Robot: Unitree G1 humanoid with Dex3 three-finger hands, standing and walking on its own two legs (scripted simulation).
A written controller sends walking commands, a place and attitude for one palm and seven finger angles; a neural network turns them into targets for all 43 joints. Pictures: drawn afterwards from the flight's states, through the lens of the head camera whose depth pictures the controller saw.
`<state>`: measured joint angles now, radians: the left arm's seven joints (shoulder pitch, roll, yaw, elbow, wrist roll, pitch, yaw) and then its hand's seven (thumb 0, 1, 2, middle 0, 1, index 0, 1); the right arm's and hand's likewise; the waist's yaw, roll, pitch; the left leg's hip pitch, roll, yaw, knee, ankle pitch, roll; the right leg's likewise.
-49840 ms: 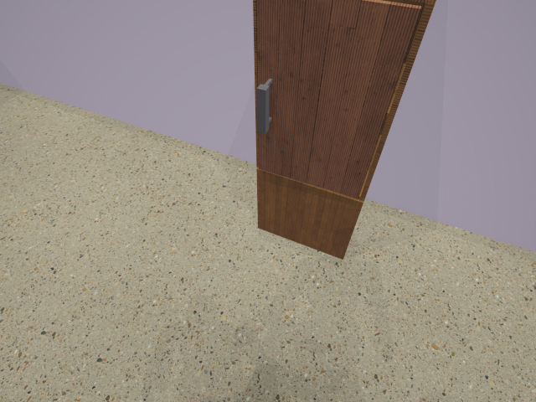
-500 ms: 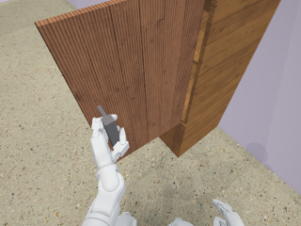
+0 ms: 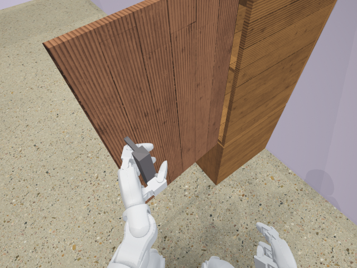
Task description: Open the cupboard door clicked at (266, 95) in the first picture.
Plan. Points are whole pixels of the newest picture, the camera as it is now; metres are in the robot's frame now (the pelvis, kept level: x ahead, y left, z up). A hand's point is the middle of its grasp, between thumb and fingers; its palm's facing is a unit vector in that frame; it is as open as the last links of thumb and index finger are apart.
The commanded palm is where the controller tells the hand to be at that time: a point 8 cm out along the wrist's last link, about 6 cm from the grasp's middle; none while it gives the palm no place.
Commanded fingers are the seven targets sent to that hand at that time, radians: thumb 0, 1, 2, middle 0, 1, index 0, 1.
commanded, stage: open thumb and fingers to let go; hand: left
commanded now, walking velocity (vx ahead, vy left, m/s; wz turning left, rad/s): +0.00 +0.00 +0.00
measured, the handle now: (141, 163) +0.35 +0.10 +0.03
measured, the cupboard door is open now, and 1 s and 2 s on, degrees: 96 97 97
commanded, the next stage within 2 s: slide the hand sideways off the handle in 0.56 s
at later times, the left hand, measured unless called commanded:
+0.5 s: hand (155, 174) +0.31 +0.06 +0.04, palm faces +0.26 -0.96 -0.03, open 14.8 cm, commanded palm +0.27 +0.11 +0.04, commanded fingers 0.00 -0.50 0.30 -0.16 -0.35 -0.16 -0.35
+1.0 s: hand (151, 192) +0.27 +0.07 +0.04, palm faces -0.14 -0.99 +0.07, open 16.3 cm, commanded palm +0.25 +0.12 +0.04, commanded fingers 0.00 -0.50 0.30 -0.15 -0.30 -0.15 -0.30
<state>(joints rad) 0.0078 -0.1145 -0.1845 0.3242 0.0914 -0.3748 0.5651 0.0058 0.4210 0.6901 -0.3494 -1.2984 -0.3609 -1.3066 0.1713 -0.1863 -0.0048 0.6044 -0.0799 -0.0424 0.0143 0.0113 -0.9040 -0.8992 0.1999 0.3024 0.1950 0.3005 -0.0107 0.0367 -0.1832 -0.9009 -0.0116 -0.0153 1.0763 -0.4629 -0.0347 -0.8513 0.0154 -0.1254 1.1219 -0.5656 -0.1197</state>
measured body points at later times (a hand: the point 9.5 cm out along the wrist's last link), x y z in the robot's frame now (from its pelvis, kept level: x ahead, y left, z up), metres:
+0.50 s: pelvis +0.00 +0.02 +0.00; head +0.05 +0.00 +0.45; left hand +0.29 +0.11 +0.04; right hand +0.15 -0.20 -0.11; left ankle +0.03 +0.15 -0.65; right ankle -0.01 -0.04 -0.65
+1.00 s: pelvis -0.01 +0.05 +0.00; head +0.04 +0.03 +0.44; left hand +0.27 +0.12 +0.04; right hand +0.14 -0.18 -0.10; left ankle +0.03 +0.15 -0.65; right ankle -0.01 -0.04 -0.65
